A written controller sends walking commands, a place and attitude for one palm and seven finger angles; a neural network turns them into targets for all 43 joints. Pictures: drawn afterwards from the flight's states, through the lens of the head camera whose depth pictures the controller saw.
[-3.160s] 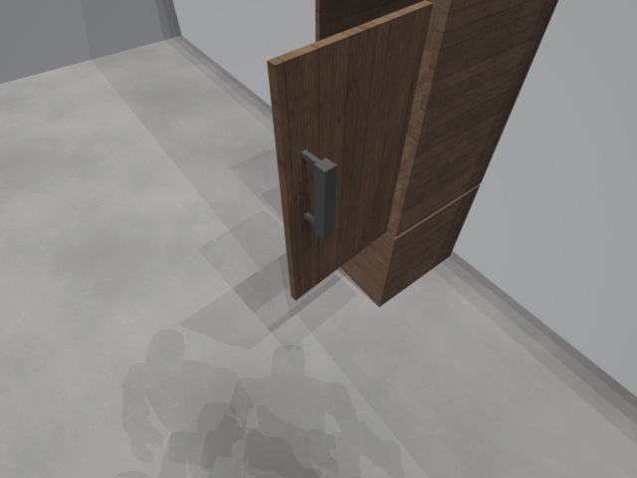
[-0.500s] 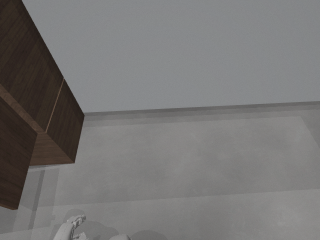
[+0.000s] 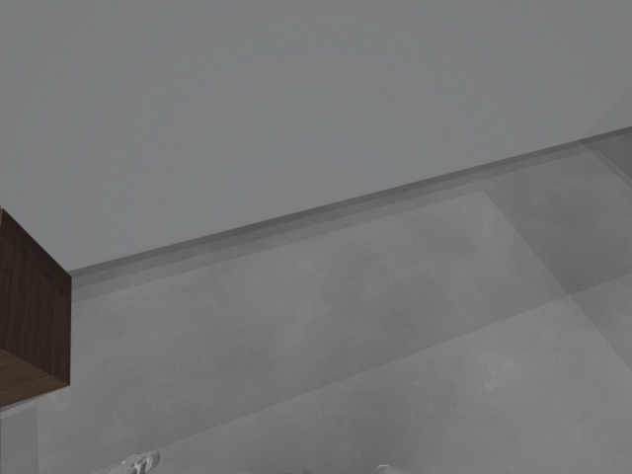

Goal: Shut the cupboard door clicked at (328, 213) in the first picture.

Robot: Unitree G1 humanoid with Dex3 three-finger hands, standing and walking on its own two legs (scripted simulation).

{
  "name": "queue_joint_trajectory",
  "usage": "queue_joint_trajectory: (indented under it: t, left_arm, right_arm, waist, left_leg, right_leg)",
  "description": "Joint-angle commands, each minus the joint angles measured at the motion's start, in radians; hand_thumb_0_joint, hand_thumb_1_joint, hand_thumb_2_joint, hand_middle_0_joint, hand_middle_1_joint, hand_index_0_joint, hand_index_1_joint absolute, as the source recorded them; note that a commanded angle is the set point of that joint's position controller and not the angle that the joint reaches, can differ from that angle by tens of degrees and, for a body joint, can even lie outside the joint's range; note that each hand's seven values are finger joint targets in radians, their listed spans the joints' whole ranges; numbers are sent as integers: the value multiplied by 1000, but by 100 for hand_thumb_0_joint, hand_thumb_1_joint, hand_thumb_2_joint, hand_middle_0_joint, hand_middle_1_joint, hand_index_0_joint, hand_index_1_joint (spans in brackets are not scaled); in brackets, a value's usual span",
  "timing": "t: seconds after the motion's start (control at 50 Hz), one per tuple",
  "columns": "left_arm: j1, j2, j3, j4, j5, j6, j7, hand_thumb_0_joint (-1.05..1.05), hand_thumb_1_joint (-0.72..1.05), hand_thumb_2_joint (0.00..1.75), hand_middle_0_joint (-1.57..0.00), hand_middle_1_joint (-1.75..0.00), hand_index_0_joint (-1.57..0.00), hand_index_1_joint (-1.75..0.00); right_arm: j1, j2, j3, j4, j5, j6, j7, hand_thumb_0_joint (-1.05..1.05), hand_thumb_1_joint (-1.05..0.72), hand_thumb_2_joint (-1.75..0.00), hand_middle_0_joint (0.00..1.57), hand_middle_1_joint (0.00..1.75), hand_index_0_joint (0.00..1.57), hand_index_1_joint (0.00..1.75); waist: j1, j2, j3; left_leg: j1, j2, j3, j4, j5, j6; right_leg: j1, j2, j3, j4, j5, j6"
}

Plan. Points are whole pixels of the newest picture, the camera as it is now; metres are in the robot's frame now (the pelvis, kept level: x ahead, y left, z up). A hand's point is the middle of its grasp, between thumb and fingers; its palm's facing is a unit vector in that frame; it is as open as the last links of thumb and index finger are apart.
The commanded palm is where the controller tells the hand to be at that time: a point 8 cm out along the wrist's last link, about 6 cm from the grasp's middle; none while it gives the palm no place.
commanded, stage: walk around to get in front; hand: left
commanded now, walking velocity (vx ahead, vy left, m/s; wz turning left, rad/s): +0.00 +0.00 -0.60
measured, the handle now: out of the picture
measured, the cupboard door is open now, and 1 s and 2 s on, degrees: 95 95 95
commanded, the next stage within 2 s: none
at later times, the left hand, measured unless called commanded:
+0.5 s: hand (217, 440) +0.17 +0.16 -0.17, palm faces -0.26 -0.95 -0.20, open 7.4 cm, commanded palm none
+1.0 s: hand (277, 408) +0.23 +0.08 -0.18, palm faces -0.55 -0.81 -0.18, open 7.4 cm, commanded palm none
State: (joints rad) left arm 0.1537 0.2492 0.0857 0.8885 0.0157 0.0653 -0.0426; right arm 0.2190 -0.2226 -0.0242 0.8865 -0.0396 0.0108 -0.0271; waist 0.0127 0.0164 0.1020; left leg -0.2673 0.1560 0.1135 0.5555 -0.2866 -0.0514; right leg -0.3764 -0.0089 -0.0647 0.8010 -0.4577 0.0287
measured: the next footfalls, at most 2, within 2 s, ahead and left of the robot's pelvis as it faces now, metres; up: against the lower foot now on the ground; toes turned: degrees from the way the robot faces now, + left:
right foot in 0.06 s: +0.04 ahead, -0.14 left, +0.00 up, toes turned -5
left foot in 0.34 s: +0.10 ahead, +0.11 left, +0.00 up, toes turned -10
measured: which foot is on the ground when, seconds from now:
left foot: down 0.00-0.04, up 0.06-0.32, down 0.34-0.62, up 0.64-0.90, down 0.92-1.00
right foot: up 0.00-0.04, down 0.06-0.34, up 0.36-0.60, down 0.62-0.92, up 0.94-1.00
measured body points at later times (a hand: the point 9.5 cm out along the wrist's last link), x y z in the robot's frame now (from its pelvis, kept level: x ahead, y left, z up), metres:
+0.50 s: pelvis +0.02 -0.01 +0.00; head +0.07 -0.01 +0.45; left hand +0.19 +0.21 -0.15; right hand +0.01 -0.28 -0.13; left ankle +0.06 +0.11 -0.74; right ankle -0.04 -0.13 -0.67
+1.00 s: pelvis +0.05 -0.05 -0.01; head +0.09 -0.05 +0.44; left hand +0.26 +0.12 -0.16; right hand -0.03 -0.31 -0.13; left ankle +0.12 +0.05 -0.74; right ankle -0.04 -0.14 -0.69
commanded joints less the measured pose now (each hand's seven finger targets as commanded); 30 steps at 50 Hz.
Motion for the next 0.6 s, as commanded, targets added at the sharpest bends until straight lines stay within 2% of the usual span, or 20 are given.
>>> queue_joint_trajectory:
  t: [0.0, 0.02, 0.04, 0.06, 0.08, 0.1, 0.14, 0.2, 0.26, 0.28, 0.3, 0.32, 0.34, 0.36, 0.38, 0.42, 0.48, 0.54, 0.56, 0.58]
  left_arm:
    - [95, 140, 23, -47, 6, -41, 7, 0, 90, 90, -20, -30, -20, -30]
    - [139, 259, 46, -35, 17, -51, 25, 0, 90, 90, -20, -30, -20, -30]
    - [191, 296, 49, -29, 1, -46, 37, 0, 90, 90, -20, -30, -20, -30]
    - [140, 257, 51, -31, 6, -45, 45, 0, 90, 90, -20, -30, -20, -30]
    - [94, 221, 43, -37, 7, -47, 52, 0, 90, 90, -20, -30, -20, -30]
    - [61, 190, 35, -46, 6, -47, 55, 0, 90, 90, -20, -30, -20, -30]
    - [38, 182, 31, -54, 10, -48, 59, 0, 90, 90, -20, -30, -20, -30]
    - [28, 198, 35, -55, 11, -42, 53, 0, 90, 90, -20, -30, -20, -30]
    - [-22, 184, 33, -62, 7, -33, 49, 0, 90, 90, -20, -30, -20, -30]
    - [-40, 158, 27, -72, 1, -28, 47, 0, 90, 90, -20, -30, -20, -30]
    - [-11, 90, 13, -90, -10, -21, 39, 0, 90, 90, -20, -30, -20, -30]
    - [-10, 85, 5, -110, -7, -25, 30, 0, 90, 90, -20, -30, -20, -30]
    - [-23, 112, 18, -110, 5, -26, 20, 0, 90, 90, -20, -30, -20, -30]
    - [-38, 110, 28, -91, 14, -27, 12, 0, 90, 90, -20, -30, -20, -30]
    - [-35, 95, 28, -83, 11, -25, 5, 0, 90, 90, -20, -30, -20, -30]
    - [-27, 65, 18, -75, 5, -16, -4, 0, 90, 90, -20, -30, -20, -30]
    - [-62, 48, 3, -87, 1, -20, -6, 0, 90, 90, -20, -30, -20, -30]
    - [-25, 56, 2, -79, 1, -30, -2, 0, 90, 90, -20, -30, -20, -30]
    - [27, 78, 8, -65, 2, -34, 1, 0, 90, 90, -20, -30, -20, -30]
    - [90, 157, 25, -45, 10, -44, 11, 0, 90, 90, -20, -30, -20, -30]
  right_arm:
    - [11, -202, -75, -64, 21, 0, -1, 0, -90, -90, 20, 30, 20, 30]
    - [-23, -107, -54, -107, 29, 1, 7, 0, -90, -90, 20, 30, 20, 30]
    - [-80, -128, -47, -126, 30, 12, -1, 0, -90, -90, 20, 30, 20, 30]
    - [-109, -122, -51, -118, 32, 11, -5, 0, -90, -90, 20, 30, 20, 30]
    - [-100, -130, -52, -101, 31, 9, -8, 0, -90, -90, 20, 30, 20, 30]
    - [-91, -129, -53, -86, 30, 9, -7, 0, -90, -90, 20, 30, 20, 30]
    - [-67, -100, -47, -67, 33, 7, -3, 0, -90, -90, 20, 30, 20, 30]
    - [-55, -86, -46, -59, 36, 11, -1, 0, -90, -90, 20, 30, 20, 30]
    - [30, -95, -47, -38, 36, 2, -6, 0, -90, -90, 20, 30, 20, 30]
    - [84, -122, -51, -23, 34, -8, -11, 0, -90, -90, 20, 30, 20, 30]
    - [105, -216, -66, -22, 16, -19, -15, 0, -90, -90, 20, 30, 20, 30]
    - [123, -279, -76, -46, 10, -19, -19, 0, -90, -90, 20, 30, 20, 30]
    - [97, -277, -70, -55, 4, -23, -18, 0, -90, -90, 20, 30, 20, 30]
    - [63, -243, -63, -57, 1, -30, -19, 0, -90, -90, 20, 30, 20, 30]
    - [21, -222, -55, -64, 2, -30, -19, 0, -90, -90, 20, 30, 20, 30]
    - [-10, -192, -48, -71, 3, -24, -21, 0, -90, -90, 20, 30, 20, 30]
    - [63, -207, -59, -40, 3, -19, -15, 0, -90, -90, 20, 30, 20, 30]
    - [60, -230, -73, -32, 8, -11, -6, 0, -90, -90, 20, 30, 20, 30]
    - [41, -229, -76, -39, 13, -6, -3, 0, -90, -90, 20, 30, 20, 30]
    - [27, -189, -74, -57, 24, -2, 2, 0, -90, -90, 20, 30, 20, 30]
  waist:
    - [23, 36, -152]
    - [48, -322, -146]
    - [106, -294, -154]
    - [69, -256, -124]
    - [43, -283, -126]
    - [24, -261, -136]
    - [7, -195, -179]
    - [2, -158, -148]
    - [-47, -168, -140]
    - [-72, -101, -156]
    - [-69, 178, -156]
    - [-72, 310, -163]
    - [-67, 186, -145]
    - [-39, 151, -118]
    - [-18, 171, -89]
    - [-6, 211, -101]
    - [-46, 200, -144]
    - [-32, 191, -155]
    - [-3, 151, -154]
    - [25, -48, -168]
  left_leg:
    - [-93, 99, 3, 116, 175, 34]
    - [-329, -62, 99, 344, -282, -32]
    - [-334, -63, -54, 492, -378, -19]
    - [-377, -62, -105, 564, -310, -14]
    - [-394, -52, -122, 584, -262, -20]
    - [-355, -51, -122, 565, -219, -26]
    - [-250, -74, -92, 425, -192, -30]
    - [-143, -111, -70, 264, -137, -26]
    - [21, -135, -68, 25, -6, -12]
    - [144, -92, -100, -119, 53, 3]
    - [230, 139, -373, -255, 16, 88]
    - [178, 346, -552, -324, 50, 200]
    - [82, 367, -554, -338, 3, 249]
    - [49, 293, -464, -311, 102, 225]
    - [43, 242, -345, -282, 199, 201]
    - [78, 179, -168, -226, 341, 167]
    - [138, 180, -84, -160, 479, 160]
    - [111, 184, -45, -78, 434, 125]
    - [49, 159, -14, 2, 351, 82]
    - [-113, 89, 46, 162, 147, 19]
  right_leg:
    - [313, -69, 79, -396, 333, -58]
    - [415, -346, 461, -485, 574, -170]
    - [320, -417, 517, -494, 600, -264]
    - [310, -340, 501, -466, 579, -274]
    - [315, -298, 452, -433, 645, -259]
    - [301, -261, 382, -407, 711, -240]
    - [280, -225, 333, -374, 769, -228]
    - [182, -210, 376, -393, 617, -221]
    - [81, -157, 387, -358, 479, -161]
    - [-10, -110, 356, -300, 378, -113]
    - [-179, 35, 241, -119, 97, -48]
    - [-198, 65, 106, 138, -166, -9]
    - [-185, 19, 135, 297, -152, -6]
    - [-187, 6, 125, 369, -94, 1]
    - [-189, -15, 105, 375, -51, 10]
    - [-153, -26, 52, 284, -26, 22]
    - [-52, -8, -13, 70, -30, 13]
    - [83, 17, -51, -163, 73, -7]
    - [193, 15, -48, -304, 204, -20]
    - [352, -117, 126, -422, 391, -68]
